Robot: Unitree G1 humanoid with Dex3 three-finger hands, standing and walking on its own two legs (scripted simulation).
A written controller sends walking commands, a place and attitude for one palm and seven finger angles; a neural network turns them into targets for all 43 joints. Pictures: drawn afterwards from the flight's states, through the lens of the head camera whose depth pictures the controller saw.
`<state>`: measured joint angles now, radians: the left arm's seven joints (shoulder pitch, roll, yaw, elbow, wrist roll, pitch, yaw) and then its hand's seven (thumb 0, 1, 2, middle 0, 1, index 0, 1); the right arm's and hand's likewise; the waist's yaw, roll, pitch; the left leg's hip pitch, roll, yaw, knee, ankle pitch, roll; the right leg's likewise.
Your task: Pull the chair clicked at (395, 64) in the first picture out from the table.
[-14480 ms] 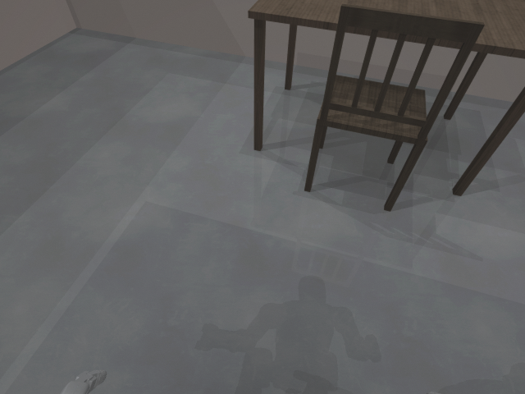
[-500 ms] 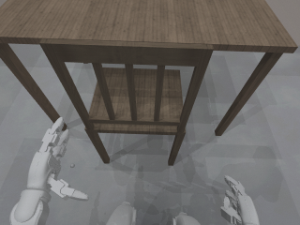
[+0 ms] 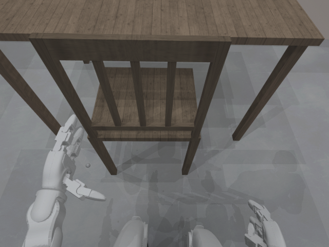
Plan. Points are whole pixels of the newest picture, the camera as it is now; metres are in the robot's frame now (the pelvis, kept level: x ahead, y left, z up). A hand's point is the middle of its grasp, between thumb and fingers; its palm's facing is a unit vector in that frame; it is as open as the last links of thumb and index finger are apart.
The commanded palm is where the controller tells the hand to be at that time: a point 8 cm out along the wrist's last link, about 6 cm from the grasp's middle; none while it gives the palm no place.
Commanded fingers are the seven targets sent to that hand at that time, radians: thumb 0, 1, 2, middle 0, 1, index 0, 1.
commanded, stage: aim the fingers beside a spindle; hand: left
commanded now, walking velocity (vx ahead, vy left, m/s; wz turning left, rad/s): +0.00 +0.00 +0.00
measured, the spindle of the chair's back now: (139, 98) +0.51 +0.10 +0.00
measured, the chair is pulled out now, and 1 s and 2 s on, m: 0.00 0.00 0.00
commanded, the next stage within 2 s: none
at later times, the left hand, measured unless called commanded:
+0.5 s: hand (104, 152) +0.33 +0.16 +0.01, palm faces +0.01 -1.00 -0.03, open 16.9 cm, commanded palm +0.31 +0.22 +0.01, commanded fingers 0.00 -0.50 0.30 -0.06 -0.08 -0.06 -0.08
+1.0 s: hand (112, 146) +0.35 +0.15 +0.00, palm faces +0.02 -1.00 -0.05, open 16.9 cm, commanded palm +0.33 +0.20 +0.00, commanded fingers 0.00 -0.50 0.30 -0.06 -0.08 -0.06 -0.08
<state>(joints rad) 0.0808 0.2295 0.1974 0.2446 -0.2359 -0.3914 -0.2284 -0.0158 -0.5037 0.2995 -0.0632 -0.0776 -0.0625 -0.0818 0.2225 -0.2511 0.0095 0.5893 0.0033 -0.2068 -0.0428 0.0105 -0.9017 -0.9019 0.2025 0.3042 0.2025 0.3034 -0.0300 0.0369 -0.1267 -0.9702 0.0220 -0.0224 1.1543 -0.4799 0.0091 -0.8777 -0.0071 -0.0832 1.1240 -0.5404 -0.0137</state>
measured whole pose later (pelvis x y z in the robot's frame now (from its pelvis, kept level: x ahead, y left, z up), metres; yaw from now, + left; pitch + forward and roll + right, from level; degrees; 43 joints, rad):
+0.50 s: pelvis -0.01 +0.01 -0.01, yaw +0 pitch +19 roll -3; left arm -0.11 0.20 0.14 0.38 -0.16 -0.40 -0.12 -0.02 -0.50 0.30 -0.06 -0.08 -0.06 -0.08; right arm 0.20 -0.24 0.02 0.59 -0.01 -0.14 -0.02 0.01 -0.90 -0.90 0.20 0.30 0.20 0.30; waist -0.04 0.03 -0.14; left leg -1.07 0.02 -0.01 1.22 -0.49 0.02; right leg -0.98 -0.01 -0.07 1.19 -0.56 -0.01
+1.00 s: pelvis -0.01 +0.00 -0.02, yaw -1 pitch +21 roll -2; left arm -0.18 0.19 0.14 0.43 -0.13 -0.45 -0.06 -0.02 -0.50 0.30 -0.06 -0.08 -0.06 -0.08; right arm 0.21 -0.24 0.00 0.59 -0.02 -0.07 0.00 0.01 -0.90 -0.90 0.20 0.30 0.20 0.30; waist -0.04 0.04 -0.14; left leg -1.11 0.03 0.00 1.25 -0.51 0.01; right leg -1.03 -0.01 -0.06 1.24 -0.57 -0.01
